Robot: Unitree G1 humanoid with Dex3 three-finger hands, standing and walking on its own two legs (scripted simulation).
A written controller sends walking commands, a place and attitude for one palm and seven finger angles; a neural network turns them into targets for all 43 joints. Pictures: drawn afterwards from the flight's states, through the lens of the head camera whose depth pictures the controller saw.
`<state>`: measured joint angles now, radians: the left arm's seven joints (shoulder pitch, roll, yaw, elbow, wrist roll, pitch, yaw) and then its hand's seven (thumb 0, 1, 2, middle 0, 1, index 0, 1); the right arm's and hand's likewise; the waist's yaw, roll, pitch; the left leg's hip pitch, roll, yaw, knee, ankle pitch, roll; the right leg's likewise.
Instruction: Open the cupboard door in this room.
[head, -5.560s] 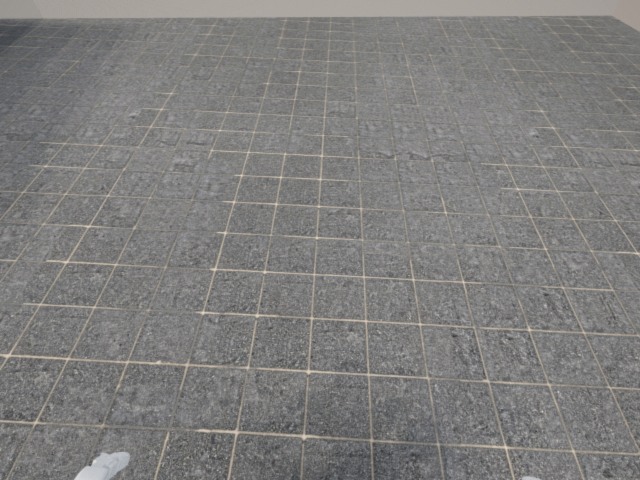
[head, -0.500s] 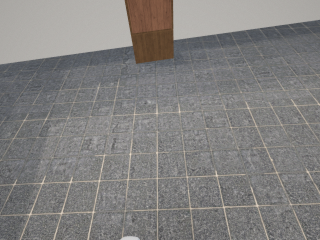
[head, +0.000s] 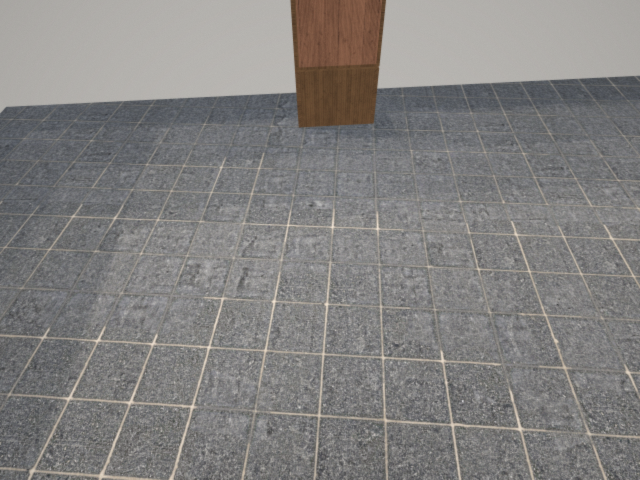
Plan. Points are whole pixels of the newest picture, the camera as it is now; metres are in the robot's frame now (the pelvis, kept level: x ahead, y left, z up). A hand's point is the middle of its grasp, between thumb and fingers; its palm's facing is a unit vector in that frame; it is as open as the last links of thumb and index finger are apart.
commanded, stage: stand and wait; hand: left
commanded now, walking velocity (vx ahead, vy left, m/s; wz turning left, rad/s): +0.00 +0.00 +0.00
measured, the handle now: out of the picture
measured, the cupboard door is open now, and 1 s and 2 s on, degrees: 0 0 0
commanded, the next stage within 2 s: turn or walk to find it in 0.06 s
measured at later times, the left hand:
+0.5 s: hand out of the picture +0.00 +0.19 -0.17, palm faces +0.11 -0.97 -0.23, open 7.3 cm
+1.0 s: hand out of the picture +0.00 +0.22 -0.18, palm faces +0.19 -0.95 -0.25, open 7.4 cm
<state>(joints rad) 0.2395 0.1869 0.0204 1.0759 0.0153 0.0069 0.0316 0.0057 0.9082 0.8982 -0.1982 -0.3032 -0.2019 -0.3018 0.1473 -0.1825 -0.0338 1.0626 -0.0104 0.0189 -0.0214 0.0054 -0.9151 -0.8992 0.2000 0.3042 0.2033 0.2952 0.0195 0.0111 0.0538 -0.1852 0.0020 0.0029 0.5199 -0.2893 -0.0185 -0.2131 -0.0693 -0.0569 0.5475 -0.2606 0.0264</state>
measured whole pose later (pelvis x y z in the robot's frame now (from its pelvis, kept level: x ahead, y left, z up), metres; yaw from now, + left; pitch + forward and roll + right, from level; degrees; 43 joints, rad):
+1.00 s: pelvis -0.02 +0.01 +0.00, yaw +10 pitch +2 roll -1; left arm 0.18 0.23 0.06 1.01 0.02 0.05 0.03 0.01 0.91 0.90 -0.20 -0.30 -0.20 -0.30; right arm 0.23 -0.18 -0.05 0.98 -0.03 0.02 -0.01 0.01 -0.91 -0.90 0.20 0.30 0.20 0.29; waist -0.02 -0.01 0.07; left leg -0.35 -0.04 -0.12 0.59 -0.27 0.00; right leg -0.37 -0.05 -0.08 0.83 -0.48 0.03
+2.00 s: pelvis -0.01 -0.01 +0.01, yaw +37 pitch -1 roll -1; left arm 0.18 0.25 0.05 0.93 0.02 0.05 0.02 0.01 0.91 0.90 -0.20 -0.30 -0.20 -0.30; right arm 0.15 -0.19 -0.03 0.95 -0.02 0.02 0.00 0.01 -0.90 -0.90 0.20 0.30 0.20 0.30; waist 0.01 -0.02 0.07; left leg -0.21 -0.02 0.00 0.47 -0.25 0.05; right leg -0.45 -0.10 -0.01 1.01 -0.40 0.09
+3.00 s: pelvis -0.05 -0.04 +0.01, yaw +61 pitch -1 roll -2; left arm 0.18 0.26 0.06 0.96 0.01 0.06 0.02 0.01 0.91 0.90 -0.20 -0.30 -0.20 -0.30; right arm 0.18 -0.18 -0.04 0.95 -0.02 0.02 0.00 0.01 -0.90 -0.90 0.20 0.30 0.20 0.30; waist 0.00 -0.03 0.06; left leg -0.20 -0.03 -0.01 0.44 -0.22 0.06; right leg -0.44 -0.09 -0.02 1.03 -0.39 0.10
